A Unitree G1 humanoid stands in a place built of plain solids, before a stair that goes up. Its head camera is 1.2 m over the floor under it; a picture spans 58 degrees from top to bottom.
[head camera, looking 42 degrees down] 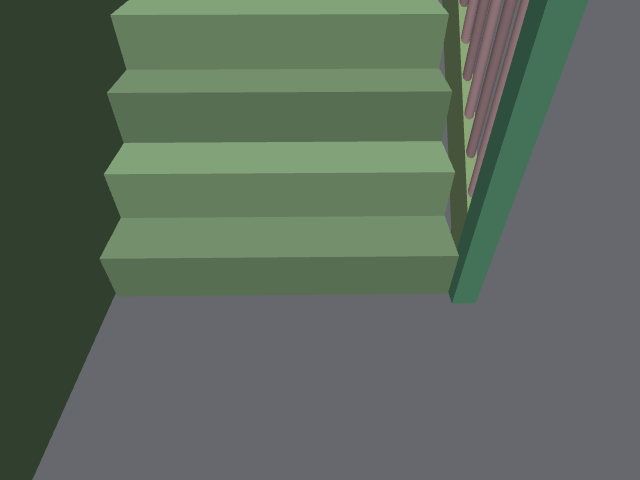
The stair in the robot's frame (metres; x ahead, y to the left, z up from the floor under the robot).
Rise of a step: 0.19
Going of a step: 0.21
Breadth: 1.20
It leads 1 degrees to the left of straight ahead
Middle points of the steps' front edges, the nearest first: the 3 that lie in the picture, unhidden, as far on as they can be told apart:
1.03 0.13 0.19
1.25 0.14 0.38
1.46 0.14 0.58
